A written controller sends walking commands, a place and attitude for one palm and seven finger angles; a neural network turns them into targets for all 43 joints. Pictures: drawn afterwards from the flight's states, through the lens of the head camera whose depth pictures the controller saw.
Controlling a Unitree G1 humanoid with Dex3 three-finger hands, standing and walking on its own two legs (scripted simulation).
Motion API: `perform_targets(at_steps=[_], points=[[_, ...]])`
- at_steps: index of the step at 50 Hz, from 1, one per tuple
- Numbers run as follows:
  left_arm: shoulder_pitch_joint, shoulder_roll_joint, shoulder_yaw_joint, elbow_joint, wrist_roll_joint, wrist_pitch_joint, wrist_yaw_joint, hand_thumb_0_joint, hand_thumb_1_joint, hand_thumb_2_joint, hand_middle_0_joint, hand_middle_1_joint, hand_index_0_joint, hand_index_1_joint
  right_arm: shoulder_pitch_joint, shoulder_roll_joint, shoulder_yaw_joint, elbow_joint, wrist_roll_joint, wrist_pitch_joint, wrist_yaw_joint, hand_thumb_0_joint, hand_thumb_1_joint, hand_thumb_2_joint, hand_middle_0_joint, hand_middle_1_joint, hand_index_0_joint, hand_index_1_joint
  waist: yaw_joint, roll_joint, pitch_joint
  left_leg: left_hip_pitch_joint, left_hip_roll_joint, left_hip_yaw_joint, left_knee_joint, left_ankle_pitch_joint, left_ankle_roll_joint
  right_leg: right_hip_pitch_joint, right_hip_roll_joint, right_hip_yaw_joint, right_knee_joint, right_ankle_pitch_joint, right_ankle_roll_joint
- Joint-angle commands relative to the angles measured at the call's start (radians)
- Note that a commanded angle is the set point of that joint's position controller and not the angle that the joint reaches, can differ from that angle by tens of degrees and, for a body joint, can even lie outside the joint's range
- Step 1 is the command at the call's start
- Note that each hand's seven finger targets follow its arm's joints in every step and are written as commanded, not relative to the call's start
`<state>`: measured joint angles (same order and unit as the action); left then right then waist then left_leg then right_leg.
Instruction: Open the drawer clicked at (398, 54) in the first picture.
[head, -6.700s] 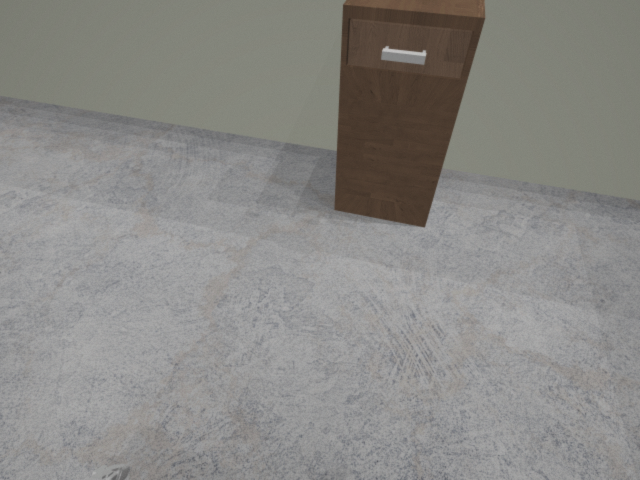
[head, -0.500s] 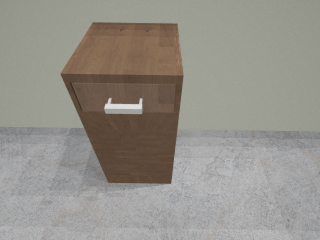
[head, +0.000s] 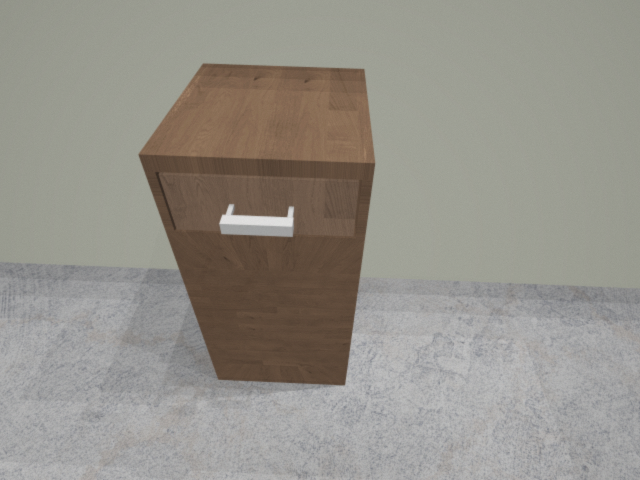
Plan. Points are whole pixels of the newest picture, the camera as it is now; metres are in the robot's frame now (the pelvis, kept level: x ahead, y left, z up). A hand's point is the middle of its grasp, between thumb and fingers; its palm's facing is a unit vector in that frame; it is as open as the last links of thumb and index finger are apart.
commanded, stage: look again from close up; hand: left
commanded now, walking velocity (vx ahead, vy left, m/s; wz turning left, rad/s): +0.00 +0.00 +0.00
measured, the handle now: (259, 217) +0.58 +0.15 -0.01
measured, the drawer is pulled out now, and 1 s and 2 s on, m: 0.00 0.00 0.00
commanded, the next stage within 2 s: shuffle to correct the standing spot in 0.24 s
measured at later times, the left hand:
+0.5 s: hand out of the picture -0.05 +0.19 -0.17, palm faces +0.02 -0.98 -0.18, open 7.4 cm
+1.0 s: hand out of the picture -0.01 +0.13 -0.18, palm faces +0.03 -1.00 -0.09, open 7.4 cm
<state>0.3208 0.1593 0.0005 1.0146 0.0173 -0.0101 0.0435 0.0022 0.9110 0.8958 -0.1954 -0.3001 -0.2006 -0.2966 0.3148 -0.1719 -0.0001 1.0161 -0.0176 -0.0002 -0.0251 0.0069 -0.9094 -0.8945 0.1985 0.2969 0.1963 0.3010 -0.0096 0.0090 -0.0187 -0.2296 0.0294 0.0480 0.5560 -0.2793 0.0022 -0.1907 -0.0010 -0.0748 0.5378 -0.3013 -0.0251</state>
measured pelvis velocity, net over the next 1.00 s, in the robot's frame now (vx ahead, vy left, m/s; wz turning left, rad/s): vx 0.04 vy -0.01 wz -0.03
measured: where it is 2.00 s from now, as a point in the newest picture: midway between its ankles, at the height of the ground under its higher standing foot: outside the picture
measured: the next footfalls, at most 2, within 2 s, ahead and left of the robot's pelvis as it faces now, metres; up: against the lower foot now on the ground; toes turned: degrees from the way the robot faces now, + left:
right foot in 1.18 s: +0.17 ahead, -0.19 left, +0.00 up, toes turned -8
left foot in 1.48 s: +0.10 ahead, +0.06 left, +0.00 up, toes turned -8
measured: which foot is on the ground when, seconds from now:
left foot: down 0.00-1.00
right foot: down 0.00-0.92, up 0.94-1.00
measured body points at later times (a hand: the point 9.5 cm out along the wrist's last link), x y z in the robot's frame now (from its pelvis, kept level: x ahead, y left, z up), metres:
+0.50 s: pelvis -0.02 +0.02 +0.01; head -0.04 +0.03 +0.46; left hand -0.05 +0.24 -0.16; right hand -0.03 -0.20 -0.15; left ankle +0.01 +0.12 -0.73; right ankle -0.01 -0.10 -0.73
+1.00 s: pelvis +0.04 -0.01 +0.00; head +0.03 +0.01 +0.45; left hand -0.01 +0.19 -0.17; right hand +0.03 -0.23 -0.15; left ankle +0.04 +0.09 -0.73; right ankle +0.01 -0.11 -0.70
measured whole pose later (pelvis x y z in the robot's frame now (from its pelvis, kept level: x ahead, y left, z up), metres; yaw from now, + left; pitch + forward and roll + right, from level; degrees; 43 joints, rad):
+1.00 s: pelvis +0.04 -0.01 +0.00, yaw -2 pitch -1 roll +0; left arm 0.42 0.10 0.04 1.09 0.04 0.03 -0.01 0.00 0.91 0.90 -0.19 -0.30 -0.20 -0.30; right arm 0.33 -0.12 -0.02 1.07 -0.03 -0.04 -0.04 0.00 -0.91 -0.89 0.20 0.30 0.20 0.30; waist -0.01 -0.04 -0.02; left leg -0.25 0.06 0.18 0.58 -0.31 0.03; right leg -0.35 -0.01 -0.07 0.88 -0.42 -0.03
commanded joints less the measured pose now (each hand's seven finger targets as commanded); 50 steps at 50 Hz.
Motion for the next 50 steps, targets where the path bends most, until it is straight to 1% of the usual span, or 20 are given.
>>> perform_targets(at_steps=[1, 16, 19, 23, 27, 29, 31, 32, 34, 35, 36, 39, 41, 43, 44, 45, 46, 47, 48, 50], points=[[0.052, 0.108, 0.014, -0.056, -0.004, -0.005, 0.003, 0.000, 0.900, 0.900, -0.200, -0.300, -0.200, -0.300, 0.037, -0.093, -0.015, -0.043, -0.002, -0.011, -0.003, 0.000, -0.900, -0.900, 0.200, 0.300, 0.200, 0.300, 0.005, 0.002, 0.111, -0.050, 0.062, -0.075, -0.116, 0.139, 0.030, -0.055, -0.100, 0.127, -0.134, 0.140, -0.022], [0.062, 0.094, 0.008, -0.016, 0.000, -0.002, 0.000, 0.000, 0.900, 0.900, -0.200, -0.300, -0.200, -0.300, -0.003, -0.110, -0.014, -0.005, 0.003, -0.008, 0.005, 0.000, -0.900, -0.900, 0.200, 0.300, 0.200, 0.300, 0.010, 0.002, 0.103, -0.053, 0.077, -0.112, -0.237, -0.016, 0.029, -0.023, -0.097, 0.105, -0.182, 0.073, 0.007], [0.087, 0.078, 0.007, 0.009, 0.004, 0.000, -0.005, 0.000, 0.900, 0.900, -0.200, -0.300, -0.200, -0.300, 0.010, -0.114, -0.019, 0.016, 0.000, -0.004, 0.004, 0.000, -0.900, -0.900, 0.200, 0.300, 0.200, 0.300, 0.008, 0.006, 0.106, -0.059, 0.086, -0.131, -0.277, -0.171, 0.033, -0.034, -0.082, 0.089, -0.187, -0.037, 0.014], [0.124, 0.049, 0.018, 0.015, 0.021, 0.020, -0.019, 0.000, 0.900, 0.900, -0.200, -0.300, -0.200, -0.300, 0.023, -0.159, -0.045, 0.026, -0.007, 0.011, -0.005, 0.000, -0.900, -0.900, 0.200, 0.300, 0.200, 0.300, 0.013, 0.067, 0.158, -0.143, 0.164, -0.225, -0.382, -0.432, 0.075, -0.064, -0.024, 0.010, -0.068, -0.108, 0.019], [0.162, 0.018, 0.027, 0.017, 0.022, 0.031, -0.035, 0.000, 0.900, 0.900, -0.200, -0.300, -0.200, -0.300, 0.026, -0.171, -0.061, 0.028, -0.008, 0.009, -0.016, 0.000, -0.900, -0.900, 0.200, 0.300, 0.200, 0.300, 0.020, 0.089, 0.140, -0.158, 0.209, -0.255, -0.391, -0.438, 0.107, -0.051, -0.009, -0.006, 0.000, -0.061, 0.009], [0.190, 0.010, 0.033, 0.023, 0.020, 0.030, -0.040, 0.000, 0.900, 0.900, -0.200, -0.300, -0.200, -0.300, 0.021, -0.162, -0.063, 0.029, -0.009, 0.008, -0.018, 0.000, -0.900, -0.900, 0.200, 0.300, 0.200, 0.300, 0.028, 0.086, 0.139, -0.171, 0.194, -0.225, -0.360, -0.419, 0.103, -0.019, -0.010, -0.004, -0.049, -0.054, 0.005], [0.193, 0.022, 0.038, 0.025, 0.020, 0.023, -0.039, 0.000, 0.900, 0.900, -0.200, -0.300, -0.200, -0.300, 0.037, -0.140, -0.061, 0.034, -0.010, 0.005, -0.018, 0.000, -0.900, -0.900, 0.200, 0.300, 0.200, 0.300, 0.026, 0.026, 0.144, -0.181, 0.157, -0.180, -0.299, -0.383, 0.086, -0.008, -0.029, 0.038, -0.109, -0.093, -0.007], [0.209, 0.033, 0.041, 0.026, 0.018, 0.019, -0.037, 0.000, 0.900, 0.900, -0.200, -0.300, -0.200, -0.300, 0.033, -0.121, -0.057, 0.031, -0.009, 0.004, -0.017, 0.000, -0.900, -0.900, 0.200, 0.300, 0.200, 0.300, 0.033, -0.012, 0.151, -0.191, 0.121, -0.136, -0.231, -0.344, 0.074, -0.015, -0.059, 0.095, -0.164, -0.148, -0.020], [0.236, 0.079, 0.053, 0.037, 0.013, 0.012, -0.025, 0.000, 0.900, 0.900, -0.200, -0.300, -0.200, -0.300, 0.033, -0.053, -0.040, 0.022, -0.006, 0.002, -0.011, 0.000, -0.900, -0.900, 0.200, 0.300, 0.200, 0.300, 0.040, -0.200, 0.174, -0.279, 0.010, 0.010, 0.017, -0.213, 0.042, 0.006, -0.170, 0.295, -0.314, -0.323, -0.087], [0.248, 0.097, 0.058, 0.044, 0.007, 0.007, -0.017, 0.000, 0.900, 0.900, -0.200, -0.300, -0.200, -0.300, 0.032, -0.034, -0.036, 0.018, -0.003, 0.001, -0.007, 0.000, -0.900, -0.900, 0.200, 0.300, 0.200, 0.300, 0.037, -0.228, 0.153, -0.279, -0.003, 0.051, 0.147, -0.165, 0.038, 0.004, -0.246, 0.389, -0.383, -0.398, -0.129], [0.241, 0.094, 0.062, 0.041, 0.005, 0.004, -0.015, 0.000, 0.900, 0.900, -0.200, -0.300, -0.200, -0.300, 0.014, -0.035, -0.038, 0.013, -0.004, -0.001, -0.005, 0.000, -0.900, -0.900, 0.200, 0.300, 0.200, 0.300, 0.037, -0.202, 0.154, -0.292, 0.015, 0.037, 0.253, -0.176, 0.042, -0.011, -0.271, 0.411, -0.402, -0.368, -0.164], [0.176, 0.076, 0.061, 0.028, 0.016, -0.005, -0.013, 0.000, 0.900, 0.900, -0.200, -0.300, -0.200, -0.300, 0.008, -0.019, -0.044, 0.012, -0.003, -0.011, 0.005, 0.000, -0.900, -0.900, 0.200, 0.300, 0.200, 0.300, 0.008, -0.091, 0.155, -0.272, 0.047, 0.037, 0.305, -0.194, 0.042, -0.043, -0.256, 0.302, -0.358, -0.149, -0.194], [0.150, 0.074, 0.059, 0.026, 0.017, -0.003, -0.015, 0.000, 0.900, 0.900, -0.200, -0.300, -0.200, -0.300, 0.050, 0.004, -0.037, 0.025, -0.002, -0.017, 0.005, 0.000, -0.900, -0.900, 0.200, 0.300, 0.200, 0.300, -0.014, -0.088, 0.145, -0.163, 0.042, 0.073, 0.166, -0.142, 0.037, -0.090, -0.218, 0.226, -0.317, -0.102, -0.174], [0.140, 0.057, 0.053, 0.034, 0.010, 0.003, -0.023, 0.000, 0.900, 0.900, -0.200, -0.300, -0.200, -0.300, 0.134, 0.006, -0.031, 0.059, -0.004, -0.028, -0.004, 0.000, -0.900, -0.900, 0.200, 0.300, 0.200, 0.300, -0.042, -0.085, 0.124, 0.041, 0.022, 0.106, -0.041, -0.022, 0.029, -0.183, -0.152, 0.158, -0.214, -0.108, -0.129], [0.146, 0.028, 0.047, 0.032, 0.007, 0.007, -0.029, 0.000, 0.900, 0.900, -0.200, -0.300, -0.200, -0.300, 0.194, -0.032, -0.037, 0.083, -0.005, -0.035, -0.012, 0.000, -0.900, -0.900, 0.200, 0.300, 0.200, 0.300, -0.055, 0.015, 0.118, 0.140, 0.083, 0.024, -0.128, -0.047, 0.038, -0.257, -0.102, 0.113, -0.096, -0.108, -0.094], [0.169, -0.015, 0.041, 0.021, 0.007, 0.007, -0.038, 0.000, 0.900, 0.900, -0.200, -0.300, -0.200, -0.300, 0.260, -0.115, -0.060, 0.097, -0.011, -0.041, -0.021, 0.000, -0.900, -0.900, 0.200, 0.300, 0.200, 0.300, -0.069, 0.217, 0.097, 0.235, 0.282, -0.271, -0.268, -0.173, 0.108, -0.403, -0.027, 0.039, 0.110, -0.123, -0.039], [0.116, -0.018, 0.040, -0.019, 0.013, 0.004, -0.045, 0.000, 0.900, 0.900, -0.200, -0.300, -0.200, -0.300, 0.296, -0.189, -0.080, 0.093, -0.014, -0.037, -0.033, 0.000, -0.900, -0.900, 0.200, 0.300, 0.200, 0.300, -0.087, 0.232, 0.116, 0.229, 0.457, -0.478, -0.392, -0.240, 0.210, -0.501, -0.017, -0.003, 0.290, -0.220, -0.008], [0.044, 0.011, 0.048, -0.039, 0.031, 0.015, -0.048, 0.000, 0.900, 0.900, -0.200, -0.300, -0.200, -0.300, 0.268, -0.180, -0.077, 0.090, -0.015, -0.038, -0.032, 0.000, -0.900, -0.900, 0.200, 0.300, 0.200, 0.300, -0.086, 0.174, 0.166, 0.119, 0.461, -0.468, -0.428, -0.290, 0.219, -0.489, -0.057, 0.054, 0.429, -0.199, -0.011], [0.017, 0.012, 0.053, -0.044, 0.032, 0.016, -0.054, 0.000, 0.900, 0.900, -0.200, -0.300, -0.200, -0.300, 0.223, -0.149, -0.067, 0.084, -0.014, -0.042, -0.032, 0.000, -0.900, -0.900, 0.200, 0.300, 0.200, 0.300, -0.062, 0.136, 0.206, 0.048, 0.436, -0.427, -0.435, -0.252, 0.219, -0.498, -0.087, 0.079, 0.496, -0.138, -0.005], [0.032, 0.008, 0.057, -0.034, 0.026, 0.013, -0.066, 0.000, 0.900, 0.900, -0.200, -0.300, -0.200, -0.300, 0.136, -0.108, -0.054, 0.063, -0.012, -0.058, -0.031, 0.000, -0.900, -0.900, 0.200, 0.300, 0.200, 0.300, -0.016, 0.086, 0.188, 0.021, 0.377, -0.280, -0.416, -0.085, 0.196, -0.453, -0.122, 0.084, 0.471, -0.042, 0.014]])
